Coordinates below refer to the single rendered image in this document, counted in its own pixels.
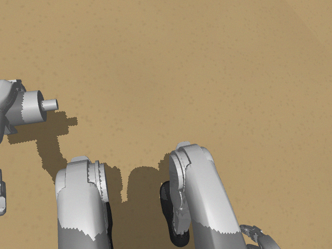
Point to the bottle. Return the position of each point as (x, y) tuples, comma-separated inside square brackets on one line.
[(30, 107)]

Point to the left robot hand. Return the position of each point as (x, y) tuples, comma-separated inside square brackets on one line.
[(8, 93)]

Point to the right robot foot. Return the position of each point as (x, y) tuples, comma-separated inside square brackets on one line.
[(167, 209)]

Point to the right robot hand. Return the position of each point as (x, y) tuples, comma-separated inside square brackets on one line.
[(256, 234)]

